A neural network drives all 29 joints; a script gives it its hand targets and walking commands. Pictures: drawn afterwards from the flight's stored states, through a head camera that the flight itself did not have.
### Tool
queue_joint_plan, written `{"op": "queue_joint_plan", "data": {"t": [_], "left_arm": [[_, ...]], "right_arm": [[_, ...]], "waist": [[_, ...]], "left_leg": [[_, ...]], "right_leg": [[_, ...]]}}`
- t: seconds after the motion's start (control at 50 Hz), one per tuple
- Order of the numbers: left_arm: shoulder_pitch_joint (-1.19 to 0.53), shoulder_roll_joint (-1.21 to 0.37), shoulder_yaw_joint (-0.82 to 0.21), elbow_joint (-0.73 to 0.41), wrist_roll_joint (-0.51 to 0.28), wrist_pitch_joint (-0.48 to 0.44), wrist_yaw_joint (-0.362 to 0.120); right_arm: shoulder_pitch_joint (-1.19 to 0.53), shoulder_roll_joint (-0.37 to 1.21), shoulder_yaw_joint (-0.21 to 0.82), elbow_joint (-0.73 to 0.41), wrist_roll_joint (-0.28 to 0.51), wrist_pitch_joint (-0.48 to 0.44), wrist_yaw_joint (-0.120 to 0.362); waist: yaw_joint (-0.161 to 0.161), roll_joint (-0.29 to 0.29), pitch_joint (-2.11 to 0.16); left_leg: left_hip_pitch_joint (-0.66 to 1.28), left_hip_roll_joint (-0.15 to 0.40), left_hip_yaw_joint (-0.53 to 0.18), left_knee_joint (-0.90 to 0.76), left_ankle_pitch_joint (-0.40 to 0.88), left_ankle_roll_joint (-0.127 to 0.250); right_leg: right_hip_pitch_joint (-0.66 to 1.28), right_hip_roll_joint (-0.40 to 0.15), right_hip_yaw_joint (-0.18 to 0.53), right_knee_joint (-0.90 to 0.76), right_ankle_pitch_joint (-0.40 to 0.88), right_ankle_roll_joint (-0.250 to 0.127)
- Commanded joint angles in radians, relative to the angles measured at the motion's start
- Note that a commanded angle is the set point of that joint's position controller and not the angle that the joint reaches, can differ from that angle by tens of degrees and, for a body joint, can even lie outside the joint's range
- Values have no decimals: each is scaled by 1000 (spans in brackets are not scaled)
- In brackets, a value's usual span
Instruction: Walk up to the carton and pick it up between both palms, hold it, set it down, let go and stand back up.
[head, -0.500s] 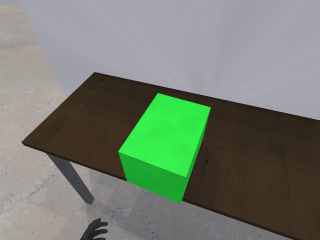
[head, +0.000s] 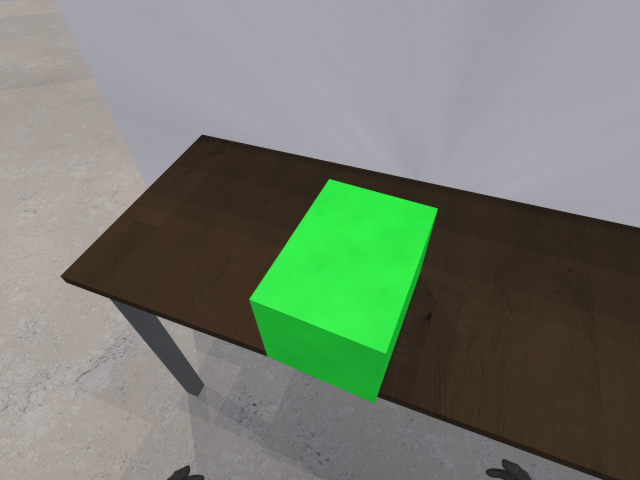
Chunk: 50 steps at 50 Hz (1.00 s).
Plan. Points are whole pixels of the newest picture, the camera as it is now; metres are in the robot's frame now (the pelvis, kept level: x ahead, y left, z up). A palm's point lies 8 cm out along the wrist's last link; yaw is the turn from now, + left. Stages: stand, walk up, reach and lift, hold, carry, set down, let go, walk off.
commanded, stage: walk up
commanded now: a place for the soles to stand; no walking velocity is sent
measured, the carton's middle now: (350, 284) +0.41 -0.01 -0.02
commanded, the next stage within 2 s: none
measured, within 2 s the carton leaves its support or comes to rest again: neither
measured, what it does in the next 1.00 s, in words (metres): steps to the left, turning right: left foot, then right foot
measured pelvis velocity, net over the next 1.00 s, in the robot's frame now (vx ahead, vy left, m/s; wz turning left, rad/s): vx -0.18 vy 0.18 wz -0.41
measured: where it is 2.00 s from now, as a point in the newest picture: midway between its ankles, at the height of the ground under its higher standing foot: outside the picture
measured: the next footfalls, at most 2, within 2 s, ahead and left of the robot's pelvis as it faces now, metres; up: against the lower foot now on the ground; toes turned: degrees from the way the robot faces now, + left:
left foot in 0.34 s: +0.02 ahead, +0.28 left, +0.00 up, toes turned -4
right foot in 0.88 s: -0.18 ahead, +0.07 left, +0.00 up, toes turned -25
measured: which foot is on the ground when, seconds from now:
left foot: up 0.00-0.32, down 0.34-0.86, up 0.88-1.00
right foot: down 0.00-0.34, up 0.36-0.86, down 0.88-1.00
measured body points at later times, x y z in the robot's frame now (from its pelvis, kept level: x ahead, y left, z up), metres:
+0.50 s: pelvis -0.10 +0.18 -0.02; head -0.07 +0.20 +0.43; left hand +0.10 +0.43 -0.13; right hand +0.04 -0.07 -0.10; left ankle -0.02 +0.29 -0.73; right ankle -0.09 +0.02 -0.63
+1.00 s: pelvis -0.18 +0.18 +0.00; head -0.21 +0.17 +0.45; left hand -0.06 +0.38 -0.12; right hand -0.19 -0.10 -0.11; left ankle -0.04 +0.28 -0.66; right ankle -0.22 +0.09 -0.73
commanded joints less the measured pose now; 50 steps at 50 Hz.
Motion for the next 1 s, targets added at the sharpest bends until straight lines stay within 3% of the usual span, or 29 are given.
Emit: {"op": "queue_joint_plan", "data": {"t": [0.0, 0.06, 0.12, 0.14, 0.18, 0.22, 0.28, 0.3, 0.32, 0.34, 0.36, 0.4, 0.44, 0.48, 0.54, 0.58, 0.62, 0.68, 0.72, 0.76, 0.78, 0.8, 0.82, 0.84, 0.86, 0.88, 0.9, 0.94, 0.98], "left_arm": [[121, 192, 91, -52, 8, -28, 83], [35, 152, 74, -78, 15, -22, 79], [87, 202, 91, -96, 10, -34, 68], [73, 195, 89, -107, 16, -28, 62], [-38, 262, 99, -156, 18, -14, 54], [-70, 282, 108, -179, 15, -1, 39], [-103, 285, 103, -197, 9, 26, 8], [-100, 228, 90, -204, 3, 37, -6], [-67, 112, 47, -223, 5, 43, -6], [-83, 106, 45, -260, 18, 54, 25], [-96, 135, 37, -254, 11, 55, 40], [-30, 179, 51, -191, 6, 52, 40], [13, 183, 51, -165, 22, 61, 20], [26, 209, 65, -140, 32, 74, -4], [-20, 193, 59, -135, 43, 78, -37], [-67, 174, 55, -167, 51, 81, -52], [-39, 161, 49, -158, 50, 79, -73], [-33, 133, 51, -142, 48, 80, -95], [-9, 86, 38, -153, 35, 69, -114], [108, 98, 43, -126, 31, 57, -122], [222, 99, 42, -88, 18, 48, -125], [351, 91, 45, -58, 14, 30, -117], [418, 120, 57, -32, 17, 18, -103], [462, 172, 67, -63, 12, 6, -85], [379, 175, 48, -124, 6, 6, -51], [289, 251, 57, -166, 4, 10, -12], [207, 259, 63, -178, 8, 10, 4], [88, 207, 59, -190, 17, -13, -12], [63, 162, 50, -172, 9, -34, -33]], "right_arm": [[-230, -38, -26, -197, -14, 38, 12], [-237, -39, -16, -193, -6, 50, 21], [-292, -20, -5, -193, 4, 71, 18], [-342, -28, -5, -197, 6, 76, 22], [-311, -50, -8, -208, 16, 86, 38], [-263, -19, 9, -192, 25, 81, 51], [-77, -62, 5, -136, 28, 58, 42], [-56, -109, -18, -145, 6, 39, 41], [-79, -203, -36, -177, -2, 27, 34], [-140, -289, -57, -191, -2, 28, 20], [-198, -272, -55, -216, 1, 33, 15], [-246, -126, -9, -264, 2, 17, -3], [-247, -77, -13, -249, 11, -7, -8], [-145, -45, -6, -235, 6, -39, -14], [-85, -63, -16, -246, 12, -79, -33], [-2, -79, -26, -230, 6, -97, -52], [81, -70, -25, -221, 3, -116, -70], [92, -134, -53, -206, 6, -116, -73], [55, -128, -57, -208, 2, -99, -52], [63, -134, -58, -197, 5, -75, -30], [38, -163, -63, -186, -5, -55, -19], [9, -160, -72, -185, -3, -44, -3], [62, -115, -54, -184, -8, -34, 14], [35, -34, -26, -195, 3, -32, 33], [-41, -21, -14, -243, -2, -23, 49], [-35, -55, -12, -275, 0, -21, 47], [-75, -77, -10, -279, -5, -20, 51], [85, -60, -14, -171, -3, -23, 46], [147, -101, -34, -104, -14, -20, 47]], "waist": [[54, -117, -102], [14, -103, -222], [48, -236, -204], [52, -220, -181], [8, -306, -163], [-13, -354, -143], [-80, -289, -243], [-94, -139, -188], [-82, 311, -181], [-76, 394, -122], [-69, 359, -95], [1, 132, -27], [18, 164, -63], [0, 128, -98], [-25, 41, -108], [-58, 106, -111], [-61, 3, -115], [-63, 95, -94], [-53, 273, -17], [-20, 255, -30], [32, 272, -59], [91, 186, -34], [98, -19, 4], [137, -314, 31], [104, -198, 126], [60, -130, 147], [31, -115, 98], [-52, -157, 49], [-55, -171, 51]], "left_leg": [[-385, 102, -187, 479, -71, -23], [-404, 103, -152, 432, 12, -67], [-403, 121, -93, 378, -30, -102], [-373, 123, -85, 364, -13, -104], [-277, 137, -72, 261, -9, -93], [-140, 142, -45, 129, 16, -83], [78, 87, 17, -143, 199, -50], [113, 118, -55, -264, 191, -46], [53, 369, -368, -417, -11, 12], [-131, 470, -616, -567, -101, 112], [-226, 461, -550, -600, -197, 150], [-103, 389, -380, -478, 6, 109], [-56, 344, -257, -440, 106, 123], [-12, 379, -334, -463, -20, 149], [101, 432, -312, -525, -79, 156], [171, 478, -344, -569, -174, 169], [263, 519, -340, -593, -159, 152], [176, 492, -199, -651, -203, 109], [32, 387, -25, -669, -176, 66], [-110, 340, 72, -664, -217, 28], [-182, 294, 140, -594, -263, 6], [-274, 252, 213, -478, -302, -34], [-336, 206, 260, -259, -304, -50], [-563, 153, 215, 96, -336, -61], [-687, 155, -6, 287, -210, -64], [-676, 165, -76, 332, -46, -56], [-677, 155, -66, 366, 46, -74], [-517, 146, -38, 392, 206, -113], [-439, 127, -26, 431, 304, -129]], "right_leg": [[222, -418, 468, -195, 524, -259], [298, -287, 306, -147, 380, -147], [206, -316, 335, -138, 532, -189], [134, -278, 316, -161, 402, -164], [-16, -221, 271, -164, 141, -105], [-164, -199, 279, -168, 52, -67], [-192, -122, 218, 4, 34, 3], [-302, -23, 181, 221, -100, 53], [-453, 93, 115, 514, -428, 105], [-459, 139, 208, 705, -503, 109], [-427, 114, 230, 812, -435, 100], [-478, 108, 222, 881, -299, 108], [-431, 106, 172, 971, -210, 110], [-422, 116, 167, 990, -201, 110], [-464, 132, 157, 977, -224, 101], [-473, 74, 182, 856, -268, 102], [-484, 63, 183, 778, -313, 87], [-319, 28, 111, 499, -369, 59], [-169, 26, 20, 285, -338, 49], [44, 65, -99, 193, -383, 20], [177, 86, -139, 95, -321, 11], [287, 91, -157, -56, -169, -10], [322, 58, -75, -179, -123, -21], [283, -140, 311, -216, -442, -51], [43, -321, 627, -347, -745, -88], [-52, -413, 711, -462, -850, -155], [6, -377, 695, -468, -797, -174], [-28, -238, 394, -399, -530, -105], [-121, -201, 318, -409, -464, -98]]}}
